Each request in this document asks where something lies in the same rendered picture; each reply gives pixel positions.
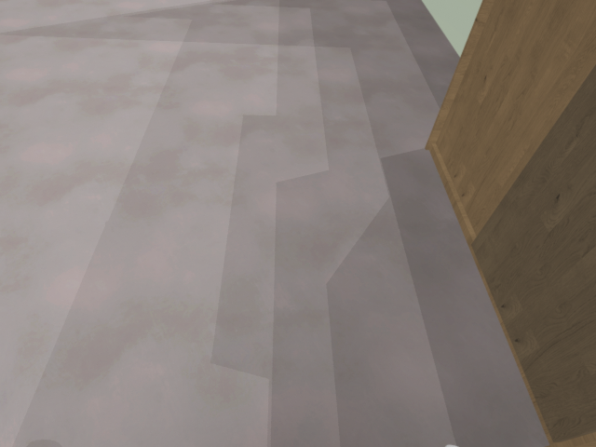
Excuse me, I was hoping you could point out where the wardrobe door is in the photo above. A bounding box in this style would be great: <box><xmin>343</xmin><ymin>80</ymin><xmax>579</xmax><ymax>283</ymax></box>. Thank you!
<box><xmin>471</xmin><ymin>64</ymin><xmax>596</xmax><ymax>442</ymax></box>
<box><xmin>436</xmin><ymin>0</ymin><xmax>596</xmax><ymax>236</ymax></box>

